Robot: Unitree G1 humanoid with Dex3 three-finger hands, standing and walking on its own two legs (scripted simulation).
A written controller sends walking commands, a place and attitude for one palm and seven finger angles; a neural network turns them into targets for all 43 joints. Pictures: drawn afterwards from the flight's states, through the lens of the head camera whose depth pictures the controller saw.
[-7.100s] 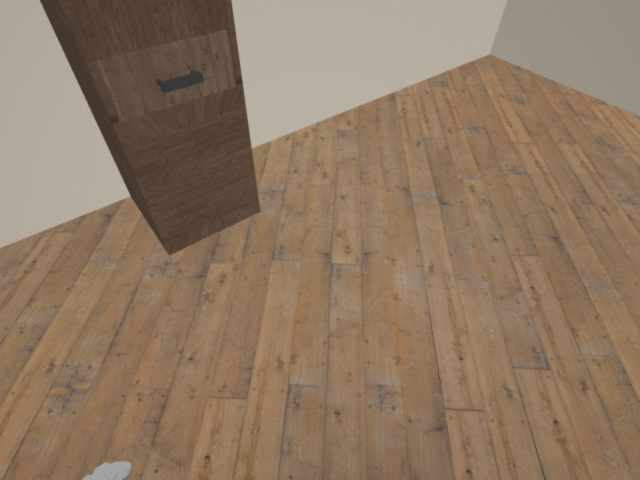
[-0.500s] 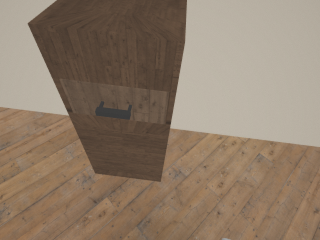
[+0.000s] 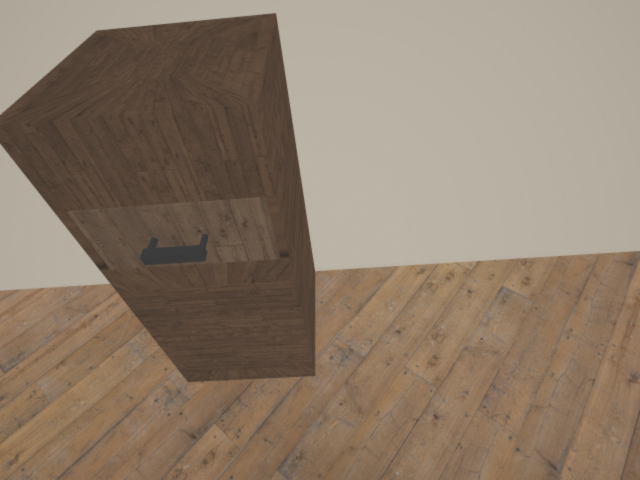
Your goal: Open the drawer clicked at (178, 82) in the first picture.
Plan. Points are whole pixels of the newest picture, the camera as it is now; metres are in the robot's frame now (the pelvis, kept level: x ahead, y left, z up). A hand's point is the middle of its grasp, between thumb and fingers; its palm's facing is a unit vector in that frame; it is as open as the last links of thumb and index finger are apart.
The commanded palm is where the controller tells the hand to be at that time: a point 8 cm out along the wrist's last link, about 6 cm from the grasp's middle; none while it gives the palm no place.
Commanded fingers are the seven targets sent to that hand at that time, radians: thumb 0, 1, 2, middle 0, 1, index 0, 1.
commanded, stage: come to a stop and stand still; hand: left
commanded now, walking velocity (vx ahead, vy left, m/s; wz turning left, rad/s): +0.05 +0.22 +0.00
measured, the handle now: (176, 247) +0.56 +0.34 -0.08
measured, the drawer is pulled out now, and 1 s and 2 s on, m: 0.00 0.00 0.00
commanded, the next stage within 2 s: look again from close up in 0.74 s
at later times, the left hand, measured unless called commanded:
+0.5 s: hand out of the picture -0.02 +0.22 -0.19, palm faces +0.13 -0.97 -0.21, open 7.4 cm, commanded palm none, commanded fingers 0.00 0.90 0.90 -0.20 -0.30 -0.20 -0.30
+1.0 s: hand out of the picture +0.03 +0.23 -0.18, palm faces +0.01 -0.98 -0.21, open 7.3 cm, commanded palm none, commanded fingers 0.00 0.90 0.90 -0.20 -0.30 -0.20 -0.30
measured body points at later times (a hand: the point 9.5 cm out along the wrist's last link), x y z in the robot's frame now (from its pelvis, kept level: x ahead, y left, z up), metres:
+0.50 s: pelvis +0.01 +0.04 -0.01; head +0.03 +0.05 +0.44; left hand -0.03 +0.27 -0.17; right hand +0.10 -0.18 -0.16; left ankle -0.02 +0.16 -0.74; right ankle -0.01 -0.08 -0.74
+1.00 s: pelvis +0.01 +0.05 -0.01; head +0.03 +0.05 +0.44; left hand +0.03 +0.28 -0.17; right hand +0.02 -0.18 -0.17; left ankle -0.02 +0.16 -0.74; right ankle +0.00 -0.07 -0.74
